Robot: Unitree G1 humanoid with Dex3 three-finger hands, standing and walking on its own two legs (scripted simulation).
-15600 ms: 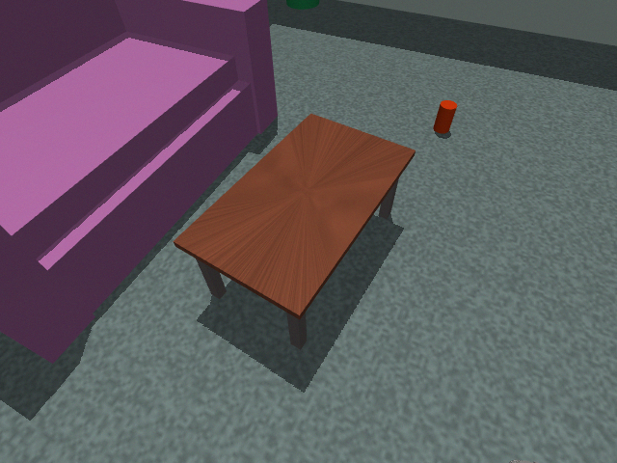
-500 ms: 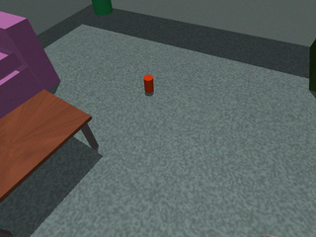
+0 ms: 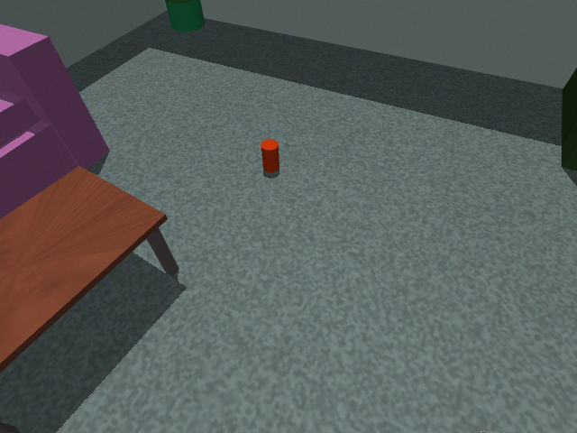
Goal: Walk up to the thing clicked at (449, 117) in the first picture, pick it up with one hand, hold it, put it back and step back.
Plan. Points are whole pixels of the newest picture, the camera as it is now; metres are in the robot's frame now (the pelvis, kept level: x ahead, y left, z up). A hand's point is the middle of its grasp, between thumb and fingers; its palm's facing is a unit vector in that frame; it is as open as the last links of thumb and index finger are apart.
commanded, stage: stand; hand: left
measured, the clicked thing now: (270, 156) +1.43 +0.11 -0.71
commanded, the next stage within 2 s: walk up in 0.74 s
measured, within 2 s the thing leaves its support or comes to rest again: neither
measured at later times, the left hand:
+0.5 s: hand out of the picture +0.07 +0.26 -0.16, palm faces -0.03 -0.94 -0.35, open 7.4 cm
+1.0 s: hand out of the picture +0.06 +0.32 -0.16, palm faces +0.06 -0.93 -0.36, open 7.4 cm
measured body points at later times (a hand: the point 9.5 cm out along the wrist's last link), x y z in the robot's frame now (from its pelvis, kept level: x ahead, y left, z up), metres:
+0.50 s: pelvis +0.00 +0.00 +0.00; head +0.01 +0.00 +0.45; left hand +0.07 +0.31 -0.13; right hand +0.07 -0.30 -0.14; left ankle +0.01 +0.15 -0.75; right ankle -0.01 -0.12 -0.75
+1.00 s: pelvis +0.05 +0.03 -0.01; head +0.05 +0.05 +0.44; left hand +0.06 +0.37 -0.13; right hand +0.14 -0.30 -0.11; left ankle +0.12 +0.17 -0.74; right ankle -0.01 -0.11 -0.75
